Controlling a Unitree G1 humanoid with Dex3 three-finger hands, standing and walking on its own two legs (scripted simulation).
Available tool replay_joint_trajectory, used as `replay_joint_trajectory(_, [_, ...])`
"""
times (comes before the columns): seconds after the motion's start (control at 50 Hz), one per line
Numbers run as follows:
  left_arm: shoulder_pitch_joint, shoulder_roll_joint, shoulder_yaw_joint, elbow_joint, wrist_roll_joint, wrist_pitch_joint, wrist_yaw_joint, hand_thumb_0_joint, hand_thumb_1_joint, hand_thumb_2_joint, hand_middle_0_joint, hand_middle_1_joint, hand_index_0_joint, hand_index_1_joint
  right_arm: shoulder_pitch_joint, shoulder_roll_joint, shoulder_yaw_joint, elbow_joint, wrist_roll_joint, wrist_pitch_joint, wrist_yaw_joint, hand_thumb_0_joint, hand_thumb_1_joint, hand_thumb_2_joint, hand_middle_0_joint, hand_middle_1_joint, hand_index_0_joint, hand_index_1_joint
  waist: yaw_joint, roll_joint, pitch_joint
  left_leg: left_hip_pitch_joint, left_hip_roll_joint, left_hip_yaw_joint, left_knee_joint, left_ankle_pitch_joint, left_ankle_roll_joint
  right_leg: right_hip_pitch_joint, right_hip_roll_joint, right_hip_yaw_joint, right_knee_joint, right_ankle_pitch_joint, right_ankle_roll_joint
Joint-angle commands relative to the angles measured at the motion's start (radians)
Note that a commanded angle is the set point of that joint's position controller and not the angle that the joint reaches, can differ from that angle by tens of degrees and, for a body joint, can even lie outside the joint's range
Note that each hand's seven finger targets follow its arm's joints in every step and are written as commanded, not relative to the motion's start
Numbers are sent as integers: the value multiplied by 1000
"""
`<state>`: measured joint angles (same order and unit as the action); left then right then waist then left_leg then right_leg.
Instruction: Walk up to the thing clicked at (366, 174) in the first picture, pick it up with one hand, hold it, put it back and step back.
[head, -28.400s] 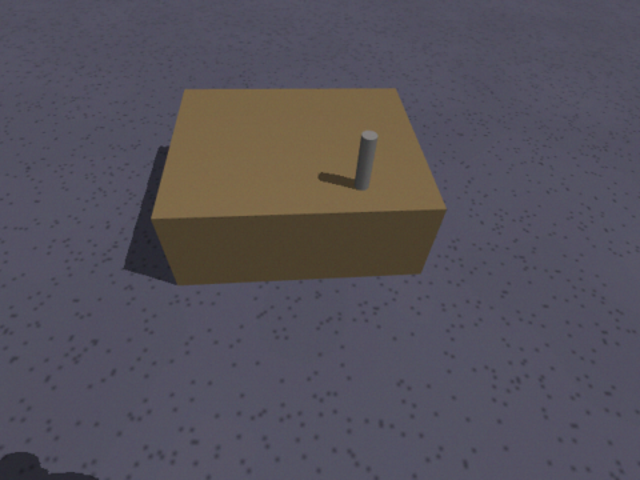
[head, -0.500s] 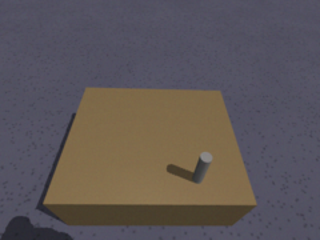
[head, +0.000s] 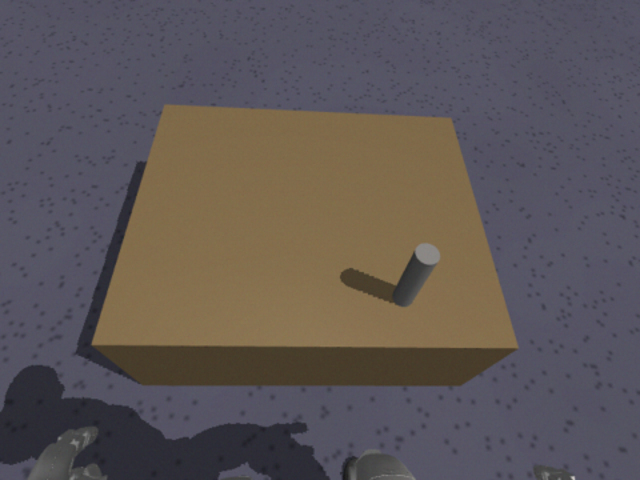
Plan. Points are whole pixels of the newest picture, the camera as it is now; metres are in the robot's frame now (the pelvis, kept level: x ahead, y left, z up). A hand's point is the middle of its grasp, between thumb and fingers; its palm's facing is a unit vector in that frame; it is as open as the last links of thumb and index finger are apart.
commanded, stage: step back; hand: right
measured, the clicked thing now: (413, 277) +0.52 -0.25 -0.29
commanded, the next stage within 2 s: none
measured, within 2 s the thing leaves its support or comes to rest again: neither
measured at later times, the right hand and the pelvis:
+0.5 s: hand out of the picture +0.00 -0.26 -0.15, palm faces +0.05 +0.93 -0.37, open 7.4 cm; pelvis -0.09 +0.01 +0.01, yaw -3 degrees
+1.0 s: hand out of the picture -0.11 -0.25 -0.11, palm faces +0.02 +0.90 -0.44, open 7.4 cm; pelvis -0.22 +0.02 +0.01, yaw -5 degrees
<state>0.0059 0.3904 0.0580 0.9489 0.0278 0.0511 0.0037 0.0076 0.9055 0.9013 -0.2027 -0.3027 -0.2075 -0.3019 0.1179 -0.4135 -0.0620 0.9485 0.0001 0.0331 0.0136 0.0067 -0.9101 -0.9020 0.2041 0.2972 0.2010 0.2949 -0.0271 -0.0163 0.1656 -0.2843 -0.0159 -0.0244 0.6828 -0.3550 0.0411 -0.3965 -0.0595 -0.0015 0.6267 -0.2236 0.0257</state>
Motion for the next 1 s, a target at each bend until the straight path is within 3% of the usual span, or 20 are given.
replay_joint_trajectory(0.0, [-15, 152, 45, -125, -15, 3, 27, 0, 900, 900, -200, -300, -200, -300, 71, -313, -80, -64, -43, -26, -18, 0, -900, -900, 200, 300, 200, 300, 4, 176, -206, 64, 332, -388, -288, 709, 153, -61, 162, 154, 397, -395, -55])
replay_joint_trajectory(0.02, [-9, 160, 48, -120, -11, 4, 36, 0, 900, 900, -200, -300, -200, -300, 45, -333, -80, -85, -32, -28, -20, 0, -900, -900, 200, 300, 200, 300, -9, 212, -237, 45, 386, -476, -310, 680, 213, -63, 190, 213, 514, -441, -51])
replay_joint_trajectory(0.1, [65, 182, 55, -103, -23, -5, 34, 0, 900, 900, -200, -300, -200, -300, -14, -213, -52, -120, -37, -35, -49, 0, -900, -900, 200, 300, 200, 300, 47, 163, -221, 219, 276, -247, -182, 742, 201, -168, 150, 200, 618, -297, -31])
replay_joint_trajectory(0.24, [50, 159, 58, -169, -12, -25, 18, 0, 900, 900, -200, -300, -200, -300, 90, -226, -55, -138, -22, -27, -54, 0, -900, -900, 200, 300, 200, 300, -24, 159, -253, 328, 256, -208, -125, 769, 186, -63, 102, 84, 200, -264, -10])
replay_joint_trajectory(0.28, [94, 146, 65, -157, -11, -28, 14, 0, 900, 900, -200, -300, -200, -300, 67, -228, -54, -146, -20, -20, -50, 0, -900, -900, 200, 300, 200, 300, -10, 176, -269, 256, 239, -197, -112, 672, 162, 50, 91, 45, 27, -203, -33])
replay_joint_trajectory(0.32, [188, 134, 64, -121, -1, -40, 15, 0, 900, 900, -200, -300, -200, -300, 21, -229, -50, -159, -8, -13, -45, 0, -900, -900, 200, 300, 200, 300, 42, 147, -299, 162, 212, -158, -30, 589, 120, 219, 79, 16, -229, 53, -55])
replay_joint_trajectory(0.34, [183, 192, 77, -126, 12, -49, 17, 0, 900, 900, -200, -300, -200, -300, 23, -193, -38, -165, 3, -14, -43, 0, -900, -900, 200, 300, 200, 300, 32, 50, -298, -11, 157, -140, -3, 421, 66, 332, 3, 142, -180, 199, -80])
replay_joint_trajectory(0.36, [159, 274, 98, -144, 5, -46, 13, 0, 900, 900, -200, -300, -200, -300, 10, -157, -26, -180, 13, -15, -40, 0, -900, -900, 200, 300, 200, 300, 37, -132, -247, -161, -6, -68, 128, 157, -3, 325, -152, 353, -201, 296, -194])
replay_joint_trajectory(0.38, [129, 317, 103, -165, 0, -44, 12, 0, 900, 900, -200, -300, -200, -300, -20, -155, -32, -176, 9, -6, -53, 0, -900, -900, 200, 300, 200, 300, 74, -259, -201, -172, -80, -47, 352, -272, -23, 198, -330, 513, -249, 433, -349])
replay_joint_trajectory(0.4, [111, 287, 99, -188, 0, -48, 12, 0, 900, 900, -200, -300, -200, -300, 1, -182, -41, -161, 1, 0, -54, 0, -900, -900, 200, 300, 200, 300, 59, -190, -166, -172, -70, -124, 490, -292, -36, 140, -333, 511, -245, 452, -358])
replay_joint_trajectory(0.44, [28, 220, 80, -210, -11, -43, 20, 0, 900, 900, -200, -300, -200, -300, 72, -180, -36, -132, 11, -4, -50, 0, -900, -900, 200, 300, 200, 300, 4, -107, -163, -179, -96, -140, 533, -185, -37, 156, -201, 296, -195, 474, -286])
replay_joint_trajectory(0.48, [25, 204, 80, -227, 0, -39, 24, 0, 900, 900, -200, -300, -200, -300, 90, -173, -29, -139, 6, -15, -50, 0, -900, -900, 200, 300, 200, 300, 16, -129, -182, -161, -89, -103, 487, -150, -46, 181, -151, 214, -158, 479, -248])
replay_joint_trajectory(0.58, [92, 214, 76, -245, 7, -27, 29, 0, 900, 900, -200, -300, -200, -300, 89, -152, -28, -160, -10, -23, -45, 0, -900, -900, 200, 300, 200, 300, 47, -207, -206, -125, 0, -29, 60, -144, -36, 313, -165, 228, -82, 468, -224])
replay_joint_trajectory(0.64, [79, 199, 62, -261, -14, -7, 15, 0, 900, 900, -200, -300, -200, -300, 163, -160, -47, -121, -27, -42, -41, 0, -900, -900, 200, 300, 200, 300, 6, -105, -227, 83, 3, -4, -265, 216, -22, 176, -91, 185, 56, 270, -146])
replay_joint_trajectory(0.66, [118, 148, 53, -269, -18, -1, 11, 0, 900, 900, -200, -300, -200, -300, 135, -233, -67, -138, -46, -49, -41, 0, -900, -900, 200, 300, 200, 300, 28, 79, -229, 163, 194, -276, -307, 339, 37, 5, 25, 149, 176, 11, -93])
replay_joint_trajectory(0.68, [80, 157, 60, -277, -21, -4, 21, 0, 900, 900, -200, -300, -200, -300, 81, -351, -82, -162, -37, -46, -29, 0, -900, -900, 200, 300, 200, 300, 5, 271, -211, 60, 400, -508, -357, 481, 196, -64, 169, 86, 370, -401, -49])
replay_joint_trajectory(0.7, [51, 193, 78, -258, -7, -3, 33, 0, 900, 900, -200, -300, -200, -300, 82, -357, -87, -164, -39, -48, -31, 0, -900, -900, 200, 300, 200, 300, -28, 215, -197, -34, 441, -594, -366, 449, 270, -30, 173, 208, 547, -457, -43])
replay_joint_trajectory(0.76, [145, 186, 81, -204, -25, 1, 28, 0, 900, 900, -200, -300, -200, -300, -33, -232, -52, -180, -37, -48, -45, 0, -900, -900, 200, 300, 200, 300, 59, 122, -162, 19, 287, -274, -298, 487, 176, -104, 171, 229, 708, -295, -44])
replay_joint_trajectory(0.88, [169, 174, 80, -216, -7, -6, 12, 0, 900, 900, -200, -300, -200, -300, 65, -207, -58, -188, -26, -44, -51, 0, -900, -900, 200, 300, 200, 300, -5, 155, -223, 243, 271, -215, -235, 513, 211, -125, 139, 162, 493, -278, 23])
replay_joint_trajectory(0.98, [233, 162, 74, -187, -7, -12, 1, 0, 900, 900, -200, -300, -200, -300, 37, -252, -68, -213, -34, -24, -45, 0, -900, -900, 200, 300, 200, 300, 7, 233, -273, 168, 273, -191, -215, 421, 185, 83, 77, 50, 113, -263, -8])
